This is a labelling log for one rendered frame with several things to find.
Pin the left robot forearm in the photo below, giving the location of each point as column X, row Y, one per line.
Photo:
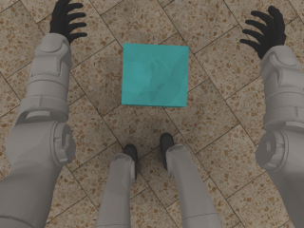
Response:
column 48, row 84

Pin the carton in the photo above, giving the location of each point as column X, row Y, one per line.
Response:
column 155, row 75

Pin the robot left thigh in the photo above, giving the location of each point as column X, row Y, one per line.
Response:
column 114, row 211

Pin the right robot upper arm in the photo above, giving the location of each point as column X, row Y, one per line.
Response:
column 281, row 153

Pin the left robot foot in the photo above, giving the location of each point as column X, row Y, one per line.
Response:
column 131, row 150

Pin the left robot upper arm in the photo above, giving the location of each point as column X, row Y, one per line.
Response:
column 37, row 153

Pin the robot right hand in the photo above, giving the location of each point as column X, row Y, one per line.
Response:
column 273, row 33

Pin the right robot forearm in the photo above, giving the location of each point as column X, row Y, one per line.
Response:
column 283, row 90

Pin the robot left hand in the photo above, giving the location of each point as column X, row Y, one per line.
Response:
column 60, row 20

